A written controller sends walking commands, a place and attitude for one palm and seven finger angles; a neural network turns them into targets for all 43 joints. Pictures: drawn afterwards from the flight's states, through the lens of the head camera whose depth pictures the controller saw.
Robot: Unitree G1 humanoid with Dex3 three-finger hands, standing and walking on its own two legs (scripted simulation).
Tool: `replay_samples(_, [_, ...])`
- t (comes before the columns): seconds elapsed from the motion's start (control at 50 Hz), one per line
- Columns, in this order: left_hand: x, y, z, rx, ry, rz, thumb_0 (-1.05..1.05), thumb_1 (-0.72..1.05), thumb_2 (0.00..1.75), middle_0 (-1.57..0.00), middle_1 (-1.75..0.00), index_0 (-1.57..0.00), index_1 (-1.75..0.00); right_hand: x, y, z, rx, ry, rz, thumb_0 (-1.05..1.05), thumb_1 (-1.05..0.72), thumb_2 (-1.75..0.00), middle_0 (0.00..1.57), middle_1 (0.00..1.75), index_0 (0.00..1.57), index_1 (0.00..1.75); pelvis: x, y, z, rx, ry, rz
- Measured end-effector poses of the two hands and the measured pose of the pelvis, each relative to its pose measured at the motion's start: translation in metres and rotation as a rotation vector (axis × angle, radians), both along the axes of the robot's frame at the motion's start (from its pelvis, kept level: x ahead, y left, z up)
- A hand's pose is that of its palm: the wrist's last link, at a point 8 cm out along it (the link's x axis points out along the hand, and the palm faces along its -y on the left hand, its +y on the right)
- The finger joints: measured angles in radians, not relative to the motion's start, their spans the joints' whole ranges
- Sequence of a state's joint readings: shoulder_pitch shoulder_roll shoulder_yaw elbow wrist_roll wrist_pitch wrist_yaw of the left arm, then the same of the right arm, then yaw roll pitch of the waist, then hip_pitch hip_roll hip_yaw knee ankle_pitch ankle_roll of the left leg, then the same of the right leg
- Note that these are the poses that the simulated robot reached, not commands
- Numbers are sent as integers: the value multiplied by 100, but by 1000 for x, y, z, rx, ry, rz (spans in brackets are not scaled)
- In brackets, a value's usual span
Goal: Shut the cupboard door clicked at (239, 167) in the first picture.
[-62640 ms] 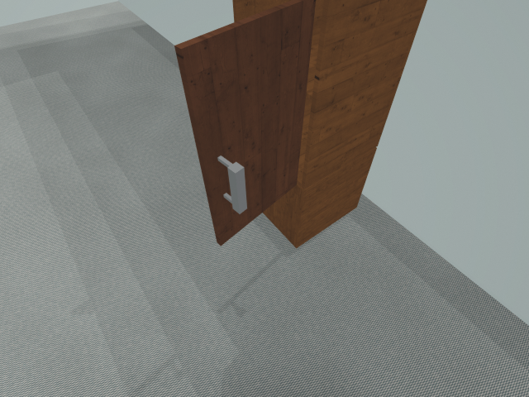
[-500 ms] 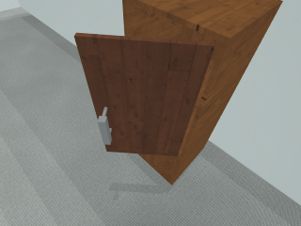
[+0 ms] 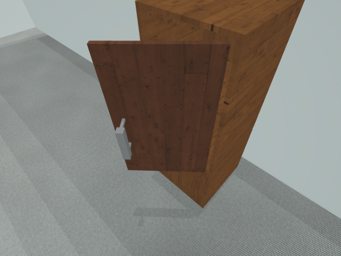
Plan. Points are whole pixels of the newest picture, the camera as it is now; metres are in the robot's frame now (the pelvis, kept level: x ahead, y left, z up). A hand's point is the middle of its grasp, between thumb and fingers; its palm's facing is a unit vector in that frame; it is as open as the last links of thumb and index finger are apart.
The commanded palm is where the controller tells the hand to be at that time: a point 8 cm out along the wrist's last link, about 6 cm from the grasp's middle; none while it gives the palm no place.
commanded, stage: come to a stop and stand still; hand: left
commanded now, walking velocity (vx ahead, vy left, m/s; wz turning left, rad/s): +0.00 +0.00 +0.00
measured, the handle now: (125, 139) +0.50 +0.20 -0.08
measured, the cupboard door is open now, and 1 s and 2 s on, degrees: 41 41 41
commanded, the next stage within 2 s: look again from close up in 1.12 s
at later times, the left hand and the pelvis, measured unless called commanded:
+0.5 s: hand out of the picture +0.07 +0.17 -0.16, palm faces -0.03 -0.97 -0.25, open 7.3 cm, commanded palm none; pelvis +0.03 -0.03 +0.01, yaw +0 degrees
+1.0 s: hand out of the picture +0.10 +0.16 -0.16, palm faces +0.00 -0.96 -0.27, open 7.3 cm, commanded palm none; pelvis +0.05 -0.05 +0.01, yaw +0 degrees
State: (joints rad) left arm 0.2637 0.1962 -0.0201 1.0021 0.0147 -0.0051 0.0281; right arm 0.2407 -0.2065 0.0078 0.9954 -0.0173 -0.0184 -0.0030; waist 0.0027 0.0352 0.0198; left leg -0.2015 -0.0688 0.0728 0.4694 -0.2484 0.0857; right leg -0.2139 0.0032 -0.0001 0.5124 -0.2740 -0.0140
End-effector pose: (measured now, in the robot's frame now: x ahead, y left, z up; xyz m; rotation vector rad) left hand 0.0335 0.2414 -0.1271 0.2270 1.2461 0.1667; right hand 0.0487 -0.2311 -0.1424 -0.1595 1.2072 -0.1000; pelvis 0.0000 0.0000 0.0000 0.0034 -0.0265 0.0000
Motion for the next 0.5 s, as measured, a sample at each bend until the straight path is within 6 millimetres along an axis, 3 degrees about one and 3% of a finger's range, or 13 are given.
replay_samples(0.26, [-6, -3, 1, 7, 73, -4, 1, 91, 90, -20, -30, -20, -30, -14, -38, 7, -64, 99, 5, 1, -91, -90, 20, 30, 20, 30, 6, -14, 5, 7, 22, 1])
replay_samples(0.5, [29, -21, -4, -15, 50, -19, 1, 91, 90, -20, -30, -20, -30, 11, -50, 11, -78, 102, 7, 1, -91, -90, 20, 30, 20, 30, 25, -27, 6, 8, 23, -1])
